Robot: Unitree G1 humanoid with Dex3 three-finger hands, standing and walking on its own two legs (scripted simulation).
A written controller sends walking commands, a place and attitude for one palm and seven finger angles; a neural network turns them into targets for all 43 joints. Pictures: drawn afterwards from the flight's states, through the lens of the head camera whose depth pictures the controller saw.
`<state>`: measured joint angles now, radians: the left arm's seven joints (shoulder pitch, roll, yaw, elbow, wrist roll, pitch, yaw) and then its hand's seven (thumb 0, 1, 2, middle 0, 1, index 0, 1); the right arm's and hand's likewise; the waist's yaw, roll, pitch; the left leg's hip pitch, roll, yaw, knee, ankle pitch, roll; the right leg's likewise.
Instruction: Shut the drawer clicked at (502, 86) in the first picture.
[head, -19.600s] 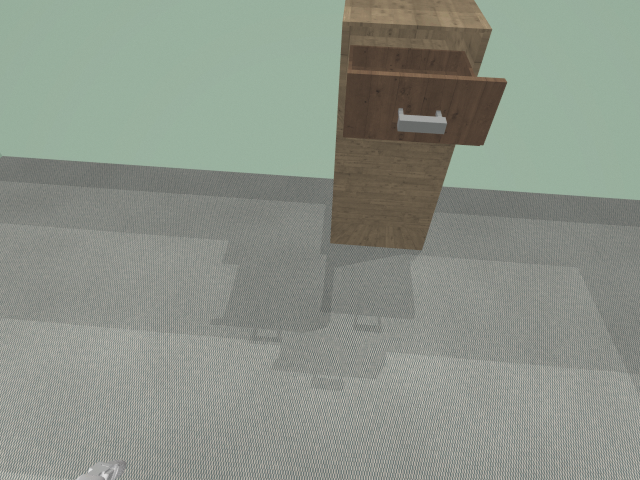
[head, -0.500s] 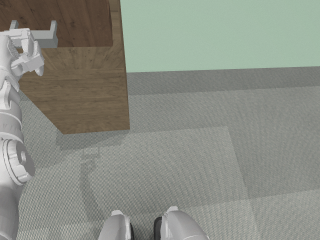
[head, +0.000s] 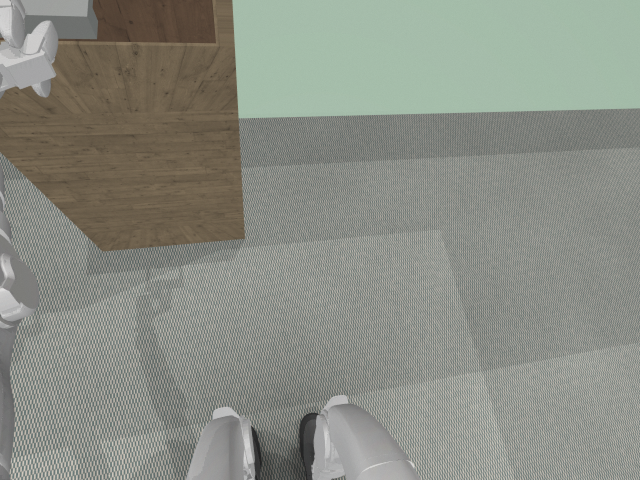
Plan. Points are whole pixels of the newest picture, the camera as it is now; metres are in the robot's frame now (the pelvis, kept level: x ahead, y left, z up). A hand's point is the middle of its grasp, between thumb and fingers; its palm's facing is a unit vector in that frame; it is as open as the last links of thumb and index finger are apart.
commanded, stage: push the drawer shut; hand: left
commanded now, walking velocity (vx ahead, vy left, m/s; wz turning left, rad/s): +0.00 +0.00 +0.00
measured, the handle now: (39, 1) +0.64 +0.23 +0.10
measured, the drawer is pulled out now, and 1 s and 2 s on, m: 0.00 0.00 0.00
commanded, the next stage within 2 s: pull the fist back off the drawer in 0.14 s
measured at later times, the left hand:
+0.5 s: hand (31, 49) +0.57 +0.23 +0.10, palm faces +0.03 -1.00 -0.02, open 3.3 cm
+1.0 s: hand (50, 60) +0.56 +0.21 +0.10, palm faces +0.06 -1.00 +0.00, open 3.1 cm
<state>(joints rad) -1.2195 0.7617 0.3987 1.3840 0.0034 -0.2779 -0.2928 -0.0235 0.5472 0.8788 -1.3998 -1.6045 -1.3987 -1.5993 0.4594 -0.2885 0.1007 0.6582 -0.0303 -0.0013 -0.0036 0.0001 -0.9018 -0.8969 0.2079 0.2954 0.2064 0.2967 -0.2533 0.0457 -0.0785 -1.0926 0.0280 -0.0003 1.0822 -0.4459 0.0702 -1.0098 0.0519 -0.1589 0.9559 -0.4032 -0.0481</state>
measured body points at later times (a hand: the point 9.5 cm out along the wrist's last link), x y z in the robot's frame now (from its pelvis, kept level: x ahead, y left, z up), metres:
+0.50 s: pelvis -0.01 +0.01 +0.00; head +0.16 +0.06 +0.41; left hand +0.56 +0.28 +0.11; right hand -0.06 -0.25 -0.08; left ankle +0.02 +0.07 -0.66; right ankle +0.02 -0.10 -0.66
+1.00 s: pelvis +0.02 +0.00 +0.02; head +0.16 +0.03 +0.45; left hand +0.55 +0.26 +0.10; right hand -0.01 -0.26 -0.08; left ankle +0.02 +0.07 -0.66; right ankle +0.02 -0.10 -0.66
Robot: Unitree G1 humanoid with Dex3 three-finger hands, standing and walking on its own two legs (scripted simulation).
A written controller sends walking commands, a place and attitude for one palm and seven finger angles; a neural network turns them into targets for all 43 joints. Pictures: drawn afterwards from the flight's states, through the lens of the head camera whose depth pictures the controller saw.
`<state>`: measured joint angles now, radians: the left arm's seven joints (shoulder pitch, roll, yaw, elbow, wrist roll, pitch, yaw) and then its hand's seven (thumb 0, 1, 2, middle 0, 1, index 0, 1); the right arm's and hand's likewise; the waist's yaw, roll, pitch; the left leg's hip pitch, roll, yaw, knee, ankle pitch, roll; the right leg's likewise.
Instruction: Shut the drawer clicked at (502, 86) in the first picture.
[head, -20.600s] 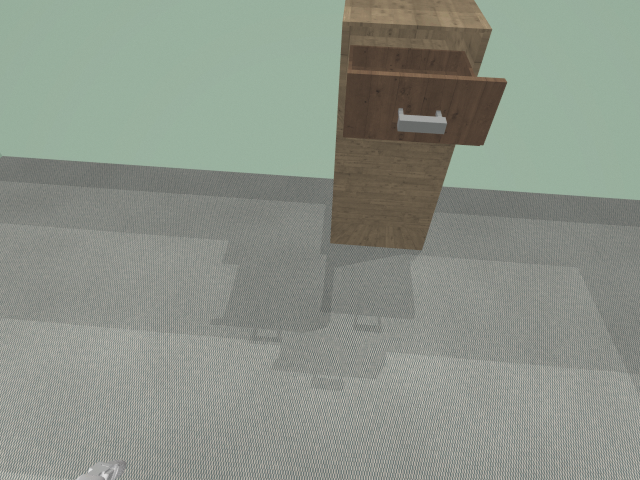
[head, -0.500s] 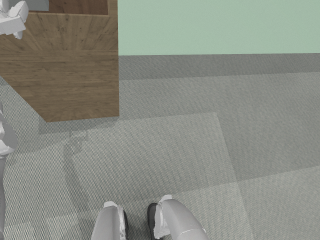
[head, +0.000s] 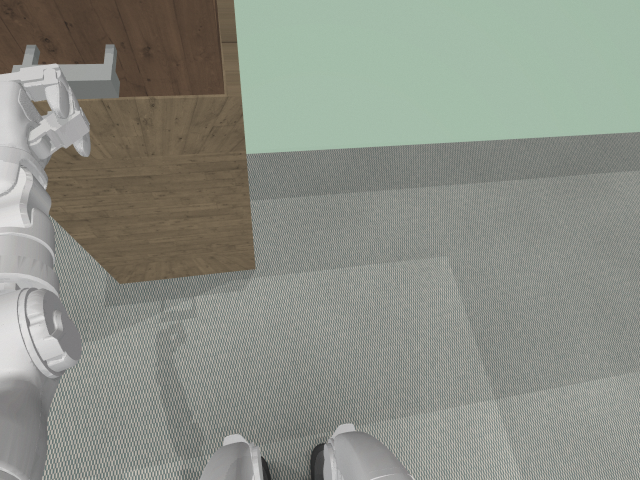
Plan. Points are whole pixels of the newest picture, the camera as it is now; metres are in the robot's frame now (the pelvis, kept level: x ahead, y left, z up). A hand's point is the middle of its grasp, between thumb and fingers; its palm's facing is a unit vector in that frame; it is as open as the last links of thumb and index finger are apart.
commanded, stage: draw the hand back to the body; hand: left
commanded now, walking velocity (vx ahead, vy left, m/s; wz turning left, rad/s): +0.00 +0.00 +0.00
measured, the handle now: (70, 67) +0.61 +0.24 +0.08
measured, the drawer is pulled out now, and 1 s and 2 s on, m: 0.00 0.00 0.00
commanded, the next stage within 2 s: step back with the hand held close in 1.42 s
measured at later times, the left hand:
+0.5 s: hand out of the picture +0.39 +0.24 +0.13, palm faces +0.09 -1.00 -0.03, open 3.3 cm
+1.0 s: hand out of the picture +0.25 +0.24 +0.20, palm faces +0.37 -0.87 -0.32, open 3.3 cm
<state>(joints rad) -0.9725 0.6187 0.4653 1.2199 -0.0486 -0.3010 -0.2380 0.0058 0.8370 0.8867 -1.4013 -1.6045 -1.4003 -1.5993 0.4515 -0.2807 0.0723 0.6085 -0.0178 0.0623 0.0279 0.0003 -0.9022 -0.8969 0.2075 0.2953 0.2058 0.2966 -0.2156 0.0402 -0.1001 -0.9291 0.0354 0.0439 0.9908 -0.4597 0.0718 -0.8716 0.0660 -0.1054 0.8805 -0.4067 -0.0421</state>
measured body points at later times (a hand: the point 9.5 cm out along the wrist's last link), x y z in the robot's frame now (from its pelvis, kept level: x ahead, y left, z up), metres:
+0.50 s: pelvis +0.03 +0.00 +0.04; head +0.07 +0.00 +0.48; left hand +0.38 +0.30 +0.14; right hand +0.16 -0.25 -0.06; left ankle +0.00 +0.07 -0.68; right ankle +0.00 -0.10 -0.68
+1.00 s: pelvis +0.01 -0.01 +0.06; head -0.01 -0.03 +0.51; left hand +0.22 +0.28 +0.22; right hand +0.20 -0.21 -0.03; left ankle +0.00 +0.07 -0.68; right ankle +0.00 -0.10 -0.68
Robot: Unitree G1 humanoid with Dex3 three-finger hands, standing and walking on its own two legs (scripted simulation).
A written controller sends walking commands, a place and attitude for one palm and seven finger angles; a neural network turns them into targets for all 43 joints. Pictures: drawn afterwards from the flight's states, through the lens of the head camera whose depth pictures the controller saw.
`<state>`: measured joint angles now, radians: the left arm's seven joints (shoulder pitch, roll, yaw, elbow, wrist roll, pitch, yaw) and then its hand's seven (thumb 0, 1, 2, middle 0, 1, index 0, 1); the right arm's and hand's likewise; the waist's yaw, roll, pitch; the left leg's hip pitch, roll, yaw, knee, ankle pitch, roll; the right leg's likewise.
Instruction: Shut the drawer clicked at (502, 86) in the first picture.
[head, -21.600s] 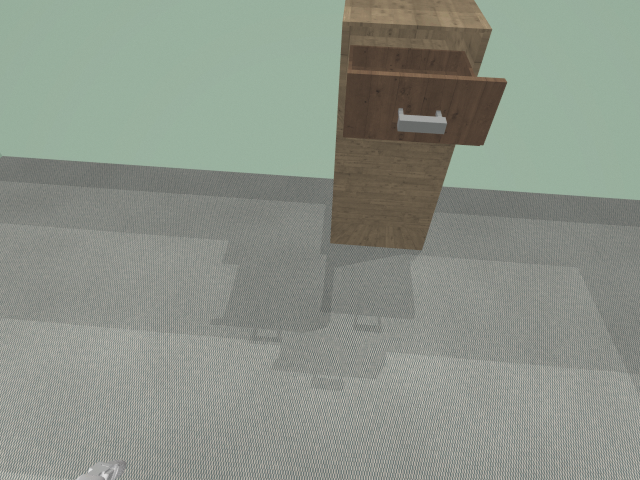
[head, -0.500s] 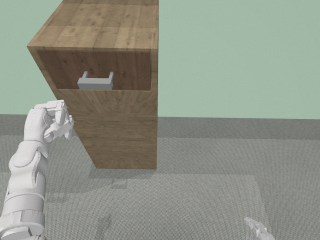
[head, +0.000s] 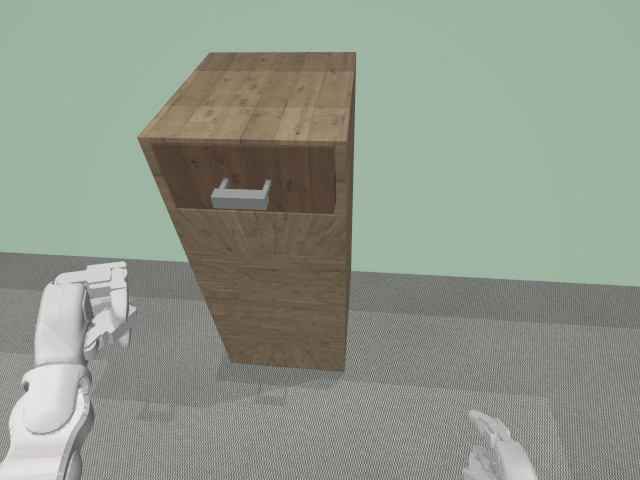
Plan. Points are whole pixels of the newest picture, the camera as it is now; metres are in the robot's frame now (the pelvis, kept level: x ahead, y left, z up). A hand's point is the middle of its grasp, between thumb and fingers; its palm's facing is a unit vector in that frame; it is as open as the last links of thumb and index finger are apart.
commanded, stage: draw the hand back to the body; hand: left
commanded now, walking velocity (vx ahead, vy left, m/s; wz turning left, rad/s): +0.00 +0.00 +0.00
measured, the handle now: (243, 191) +0.61 +0.22 +0.02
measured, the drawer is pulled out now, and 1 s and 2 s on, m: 0.00 0.00 0.00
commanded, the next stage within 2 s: step back with the hand held close in 0.42 s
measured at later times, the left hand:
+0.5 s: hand (102, 373) +0.17 +0.22 +0.15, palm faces +0.41 -0.82 -0.39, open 3.3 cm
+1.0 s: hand (70, 394) +0.15 +0.23 +0.16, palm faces +0.32 -0.80 -0.51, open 3.2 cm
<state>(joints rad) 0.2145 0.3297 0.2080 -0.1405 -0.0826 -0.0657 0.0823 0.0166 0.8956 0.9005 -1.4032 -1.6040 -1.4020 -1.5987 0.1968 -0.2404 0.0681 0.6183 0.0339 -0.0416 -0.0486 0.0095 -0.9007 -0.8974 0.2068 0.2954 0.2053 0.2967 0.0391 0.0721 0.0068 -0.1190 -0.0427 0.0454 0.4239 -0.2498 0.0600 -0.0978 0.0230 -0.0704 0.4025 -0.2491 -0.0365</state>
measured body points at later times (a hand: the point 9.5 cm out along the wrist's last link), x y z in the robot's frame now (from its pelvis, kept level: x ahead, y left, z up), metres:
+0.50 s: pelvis +0.00 -0.02 +0.00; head -0.03 -0.06 +0.45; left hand +0.14 +0.26 +0.17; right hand +0.20 -0.24 -0.08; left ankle -0.01 +0.08 -0.74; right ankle -0.02 -0.09 -0.74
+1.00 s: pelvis -0.03 -0.01 +0.00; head -0.03 -0.02 +0.45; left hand +0.13 +0.28 +0.18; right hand +0.13 -0.25 -0.09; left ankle -0.01 +0.08 -0.74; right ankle -0.01 -0.09 -0.74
